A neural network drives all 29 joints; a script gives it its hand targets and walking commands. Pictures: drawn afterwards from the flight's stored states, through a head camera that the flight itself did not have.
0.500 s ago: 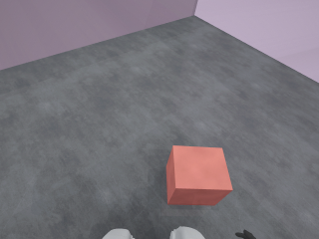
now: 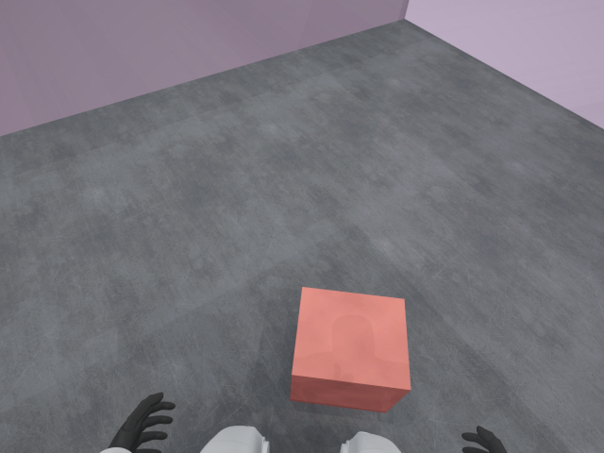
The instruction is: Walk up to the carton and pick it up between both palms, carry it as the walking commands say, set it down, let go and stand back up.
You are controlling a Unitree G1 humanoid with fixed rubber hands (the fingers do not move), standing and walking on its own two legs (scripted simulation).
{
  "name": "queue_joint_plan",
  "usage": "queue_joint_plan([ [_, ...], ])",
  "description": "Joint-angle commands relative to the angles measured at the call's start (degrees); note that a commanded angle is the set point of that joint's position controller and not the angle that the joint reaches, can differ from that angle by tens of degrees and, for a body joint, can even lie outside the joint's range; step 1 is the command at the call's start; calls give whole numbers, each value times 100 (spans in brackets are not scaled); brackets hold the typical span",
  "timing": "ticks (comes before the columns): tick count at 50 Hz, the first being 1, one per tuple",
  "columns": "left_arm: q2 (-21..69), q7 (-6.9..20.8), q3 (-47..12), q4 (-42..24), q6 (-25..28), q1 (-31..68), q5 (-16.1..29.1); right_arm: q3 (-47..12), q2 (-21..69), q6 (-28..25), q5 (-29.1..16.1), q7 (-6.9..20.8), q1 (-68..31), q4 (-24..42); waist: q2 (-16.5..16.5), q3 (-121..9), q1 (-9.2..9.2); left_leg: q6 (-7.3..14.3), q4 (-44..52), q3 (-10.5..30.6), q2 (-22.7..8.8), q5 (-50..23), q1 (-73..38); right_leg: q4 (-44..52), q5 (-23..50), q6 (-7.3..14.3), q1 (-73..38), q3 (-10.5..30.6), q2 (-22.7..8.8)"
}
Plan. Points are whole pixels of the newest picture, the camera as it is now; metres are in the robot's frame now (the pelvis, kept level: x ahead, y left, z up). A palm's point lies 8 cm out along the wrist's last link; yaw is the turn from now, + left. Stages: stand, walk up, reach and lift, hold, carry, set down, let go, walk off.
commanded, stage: walk up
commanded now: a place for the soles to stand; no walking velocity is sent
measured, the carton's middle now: (345, 351) +0.44 -0.14 -0.61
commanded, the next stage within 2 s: none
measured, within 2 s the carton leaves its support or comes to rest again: neither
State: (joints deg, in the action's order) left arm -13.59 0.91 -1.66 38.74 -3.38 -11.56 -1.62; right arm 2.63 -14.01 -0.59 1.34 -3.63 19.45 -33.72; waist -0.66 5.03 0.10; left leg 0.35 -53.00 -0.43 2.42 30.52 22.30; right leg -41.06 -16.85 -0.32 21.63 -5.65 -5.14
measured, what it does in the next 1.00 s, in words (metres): steps to the right: left foot, then right foot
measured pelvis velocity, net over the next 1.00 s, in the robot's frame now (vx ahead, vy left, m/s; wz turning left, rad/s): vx -0.02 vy -0.11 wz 0.04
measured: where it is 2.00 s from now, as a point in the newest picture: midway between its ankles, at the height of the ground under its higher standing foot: outside the picture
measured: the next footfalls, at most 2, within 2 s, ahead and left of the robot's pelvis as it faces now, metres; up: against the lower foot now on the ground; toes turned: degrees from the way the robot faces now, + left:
left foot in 0.04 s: +0.06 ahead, +0.07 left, +0.00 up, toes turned +0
right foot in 0.94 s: +0.02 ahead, -0.24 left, +0.00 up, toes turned -2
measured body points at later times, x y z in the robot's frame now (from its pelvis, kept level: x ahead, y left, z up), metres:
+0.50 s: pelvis +0.02 -0.05 +0.02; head +0.02 -0.04 +0.47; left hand +0.08 +0.22 -0.11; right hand +0.14 -0.28 -0.10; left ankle +0.02 +0.07 -0.71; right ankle +0.05 -0.13 -0.71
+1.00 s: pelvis -0.02 -0.11 +0.01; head +0.01 -0.10 +0.45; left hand +0.09 +0.15 -0.12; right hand +0.11 -0.39 -0.10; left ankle +0.01 +0.06 -0.70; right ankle -0.01 -0.25 -0.72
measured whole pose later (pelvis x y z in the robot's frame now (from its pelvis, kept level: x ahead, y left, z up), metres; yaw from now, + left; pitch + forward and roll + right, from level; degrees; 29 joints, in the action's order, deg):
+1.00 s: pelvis -0.02 -0.11 +0.01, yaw +2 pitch -1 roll -1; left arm -15.6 1.2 0.6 42.8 -2.9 -10.8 -0.9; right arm 1.3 -17.8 1.7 1.5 -2.9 11.0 -42.4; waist 0.4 5.3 -0.8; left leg -1.1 -45.1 6.1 -3.4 26.8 23.2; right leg -36.8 -18.2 -1.3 16.1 0.8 -0.1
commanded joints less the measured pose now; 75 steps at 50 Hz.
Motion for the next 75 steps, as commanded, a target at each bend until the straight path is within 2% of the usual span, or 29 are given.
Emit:
queue_joint_plan([
  [1, -859, -103, 139, -201, 105, 136, 71, -37, -103, -119, 36, 136, 592, 124, -632, -590, -310, 227, 2137, 259, -169, -1439, -1491, 1316, 579, 719, 407, 1224, -1079],
  [2, -585, -86, 26, -213, 138, -7, 113, 5, -350, -151, 47, 155, 504, 99, -35, -562, -233, 447, 2701, 1518, -806, -1560, -1761, 793, 145, 406, 881, 1074, -776],
  [3, -398, -79, -34, -195, 153, -323, 152, 27, -680, -182, -85, 175, 34, 215, 545, -419, 76, 696, 3127, 2720, -1716, -2029, -1011, 289, -720, 52, 699, 457, -7],
  [4, -474, -121, 30, -52, 132, -391, 253, 26, -732, -165, -136, 194, -186, 184, 370, -271, 52, 949, 3245, 2396, -1797, -2037, -43, 475, -985, 66, -369, 449, 39],
  [7, -613, -99, 87, 154, 315, -417, 86, -174, -475, -121, -125, 266, -487, -189, 650, -203, 90, 504, 2840, 1261, -852, -1453, 210, 1299, 215, 271, -1094, 609, -111],
  [9, -800, -98, 133, 243, 406, -467, 88, -241, -299, -104, -140, 276, -322, -351, 189, -411, -36, 369, 2271, 871, -494, -1805, -506, 1783, 642, 435, -724, 985, -552],
  [13, -773, -133, 90, 332, 364, -314, 124, -282, -246, -102, -96, 274, -352, -570, -172, -439, -59, 301, 2187, 821, -475, -1895, -783, 2250, 247, 354, -566, 956, -648],
  [31, -912, -113, 119, 811, 150, -11, 122, -331, -641, -124, -98, 199, -349, -1008, 123, -490, 41, 314, 2281, 1149, -492, -2275, 67, 1957, -371, 492, -1266, 182, -548],
  [32, -1368, 33, 293, 696, -17, 291, -22, -151, -897, -146, -82, -9, -235, -918, -106, -163, -94, 589, 2275, 1611, -1007, -3442, -91, 1026, 608, 407, -596, -86, -243],
  [33, -1119, 119, 254, 495, -93, 350, -51, -15, -1318, -152, -57, -101, 63, -940, 473, -548, -206, 1020, 2576, 2609, -1596, -4179, -476, 73, 548, 226, -264, -56, 25],
  [34, -882, 157, 238, 383, -159, 347, -65, 107, -1524, -109, -77, -165, 189, -926, 910, -613, -237, 1530, 2809, 3238, -2152, -4664, -843, -750, -828, 56, 382, 38, 374],
  [36, -705, 109, 272, 304, -266, 474, -155, 139, -1312, -92, -73, -247, 76, -784, 612, -751, -213, 1923, 2679, 3155, -2493, -5202, -984, -2353, -1624, -115, 903, 805, 293],
  [38, -764, 53, 362, 343, -256, 337, -128, 68, -1023, -71, 22, -221, -342, -668, 587, -743, -60, 1641, 2680, 2443, -2105, -4739, -911, -2565, -1304, -241, 835, 1090, 322],
  [40, -789, 66, 396, 337, -218, 199, -60, 8, -956, -53, 74, -140, -554, -587, 972, -743, -13, 1351, 2735, 1823, -1741, -4403, -934, -2007, -1169, -325, 602, 987, 423],
  [43, -662, 94, 378, 200, -141, 149, 39, 50, -1131, 27, 97, -22, -635, -562, 1356, -844, -127, 1065, 2573, 1334, -1441, -3774, -946, -504, -1320, -247, -147, 477, 536],
  [45, -584, 62, 378, 214, -61, -192, 96, 116, -1334, 136, 75, 49, -705, -587, 1294, -773, 38, 861, 2215, 1130, -1309, -3678, -646, 887, -506, -122, -905, 96, 772],
  [46, -649, 34, 395, 258, 5, -423, 90, 130, -1341, 173, 68, 81, -689, -619, 1067, -699, 123, 671, 1933, 1057, -1228, -3501, -348, 1513, 241, -47, -1355, 234, 741],
  [47, -938, 11, 447, 236, 100, -585, 43, 60, -1066, 174, 59, 110, -517, -639, 412, -734, 86, 386, 1313, 811, -948, -2963, 45, 1758, 636, 113, -1718, 1009, 159],
  [48, -1468, 5, 526, 22, 175, -410, 71, -156, -447, 161, 13, 148, -371, -502, -937, -818, -98, 13, 705, 291, -285, -1043, 712, 2136, 1452, 548, -1641, 2518, -1149],
  [49, -1523, -9, 526, 39, 165, -323, 93, -127, -586, 204, -34, 60, -716, -451, -876, -755, 117, -29, 136, 226, -219, 725, 125, 2212, 1808, 1170, -682, 2829, -1578],
  [50, -1274, -42, 483, 37, 163, -102, 86, -167, -564, 224, -24, 57, -737, -514, -699, -460, 48, -42, -107, 324, -309, 669, -58, 2098, 1754, 1247, -438, 2593, -1353],
  [52, -1040, -77, 371, 42, 149, 235, 37, -228, -525, 132, 18, 97, -650, -589, -855, -333, -60, -29, 611, 84, -428, -74, -273, 1743, 1553, 918, -351, 1880, -688],
  [54, -1105, -61, 355, 75, 169, 154, 68, -213, -516, 41, 36, 172, -519, -612, -813, -455, -159, -17, 1890, -128, -264, -1324, -975, 1429, 1382, 680, -143, 1754, -410],
  [56, -863, -55, 262, 25, 231, -36, 94, -181, -820, -31, 52, 216, -426, -542, -196, -622, -130, 245, 2633, 939, -888, -1860, -1595, 911, 722, 394, 318, 1731, -120],
  [57, -663, -58, 223, -2, 261, -263, 99, -128, -1129, -20, -14, 254, -708, -500, 376, -560, 80, 559, 2998, 1426, -1329, -1336, -924, 633, -61, 236, 30, 1219, 418],
  [58, -589, -75, 209, 76, 272, -408, 104, -145, -1097, 14, -31, 268, -832, -510, 482, -518, 131, 712, 3275, 1439, -1488, -727, -409, 627, -365, 190, -507, 1074, 467],
  [60, -638, -68, 198, 138, 343, -521, 79, -199, -1026, 105, -7, 276, -1041, -607, 425, -57, 146, 483, 3229, 911, -1102, -19, -120, 1056, -290, 261, -535, 1305, 419],
  [63, -954, -64, 257, 138, 434, -521, 71, -319, -670, 115, -23, 318, -889, -744, -255, -89, -1, 176, 2537, 193, -556, -752, -741, 1921, -493, 397, 33, 2159, -57],
  [75, -874, -74, 228, 119, 435, -591, 130, -359, -846, 22, -24, 301, -760, -1002, -229, -408, -28, 150, 2637, 7, -797, -1038, -1129, 1512, 275, 294, 196, 2108, 238],
])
